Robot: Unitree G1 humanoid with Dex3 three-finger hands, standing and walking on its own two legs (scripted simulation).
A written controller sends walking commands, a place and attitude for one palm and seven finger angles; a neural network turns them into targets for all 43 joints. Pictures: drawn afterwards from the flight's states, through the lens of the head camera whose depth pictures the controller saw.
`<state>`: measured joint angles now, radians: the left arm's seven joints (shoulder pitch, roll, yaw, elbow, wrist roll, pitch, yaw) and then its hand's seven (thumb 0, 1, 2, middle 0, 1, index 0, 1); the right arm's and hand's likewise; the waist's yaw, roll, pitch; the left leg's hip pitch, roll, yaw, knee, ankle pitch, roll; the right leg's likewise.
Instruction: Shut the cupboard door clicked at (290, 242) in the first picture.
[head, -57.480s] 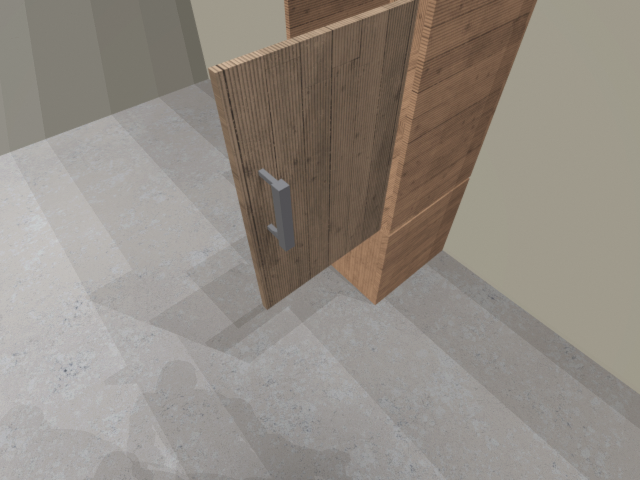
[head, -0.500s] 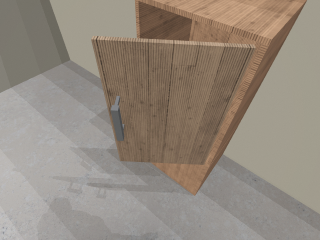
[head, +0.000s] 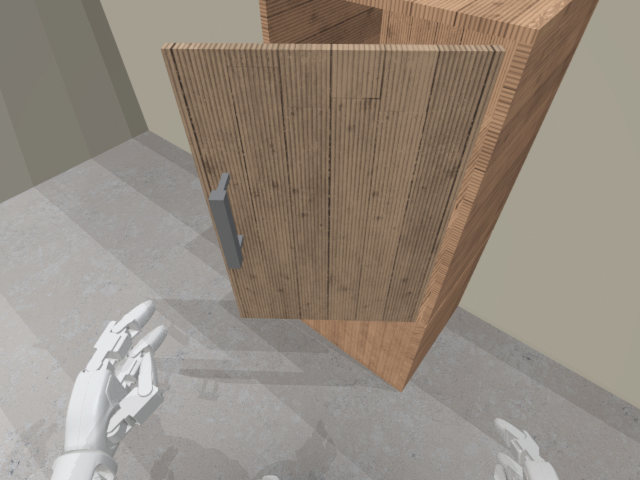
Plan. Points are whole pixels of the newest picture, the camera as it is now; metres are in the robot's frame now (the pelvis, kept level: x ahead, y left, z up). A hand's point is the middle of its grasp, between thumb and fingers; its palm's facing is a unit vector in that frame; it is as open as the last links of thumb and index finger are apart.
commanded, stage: raise the hand and make a fist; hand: left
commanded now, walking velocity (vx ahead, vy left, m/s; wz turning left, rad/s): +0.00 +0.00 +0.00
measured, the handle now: (230, 222) +0.49 +0.15 +0.05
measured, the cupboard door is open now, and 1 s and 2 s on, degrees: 37 37 37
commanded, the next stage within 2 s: bring the fist close to the handle in 1.68 s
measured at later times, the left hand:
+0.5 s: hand (164, 413) +0.21 +0.19 +0.01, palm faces -0.03 -1.00 -0.01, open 4.6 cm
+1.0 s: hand (140, 395) +0.22 +0.21 +0.03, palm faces -0.02 -1.00 -0.03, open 3.1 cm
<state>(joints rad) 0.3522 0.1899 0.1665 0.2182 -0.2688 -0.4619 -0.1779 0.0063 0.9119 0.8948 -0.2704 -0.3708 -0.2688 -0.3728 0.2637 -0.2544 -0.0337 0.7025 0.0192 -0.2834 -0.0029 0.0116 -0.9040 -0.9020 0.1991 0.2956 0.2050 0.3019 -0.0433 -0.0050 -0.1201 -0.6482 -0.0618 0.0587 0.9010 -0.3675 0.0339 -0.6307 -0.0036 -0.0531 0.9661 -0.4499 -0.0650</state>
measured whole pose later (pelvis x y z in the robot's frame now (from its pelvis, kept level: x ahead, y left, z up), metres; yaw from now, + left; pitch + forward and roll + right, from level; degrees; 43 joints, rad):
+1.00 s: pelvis +0.01 +0.03 -0.03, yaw -1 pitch +12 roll -4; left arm 0.45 0.25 0.10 -0.09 -0.26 -0.35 -0.21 0.02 0.90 0.90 -1.17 -1.35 -1.16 -1.35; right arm 0.25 -0.24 0.04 0.47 0.03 -0.18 -0.04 0.02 -0.90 -0.90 0.20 0.30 0.21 0.30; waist 0.01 0.04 -0.15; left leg -0.86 -0.04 0.01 1.12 -0.48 0.09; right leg -0.78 0.04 -0.09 1.05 -0.50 -0.03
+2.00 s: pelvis +0.01 +0.01 -0.02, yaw -1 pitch +11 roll -2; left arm 0.26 0.24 0.11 0.04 -0.28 -0.32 -0.23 0.02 0.90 0.90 -1.31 -1.50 -1.30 -1.50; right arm 0.26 -0.26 0.04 0.51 0.04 -0.16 -0.05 0.02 -0.90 -0.90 0.20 0.30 0.21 0.30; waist 0.01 0.05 -0.14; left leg -0.81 -0.03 0.00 1.08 -0.47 0.05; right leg -0.74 0.05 -0.10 1.04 -0.50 -0.06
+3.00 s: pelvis +0.02 +0.01 -0.01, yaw -2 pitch +13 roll -1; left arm -0.28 0.13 0.03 0.53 -0.13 -0.35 0.01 0.02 0.90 0.90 -1.30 -1.50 -1.30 -1.50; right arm 0.29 -0.25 0.01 0.59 0.02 -0.03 0.01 0.01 -0.91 -0.90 0.20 0.30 0.20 0.30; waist -0.04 0.04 -0.13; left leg -0.79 -0.03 0.05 1.01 -0.44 0.06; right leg -0.76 0.05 -0.05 1.01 -0.47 -0.06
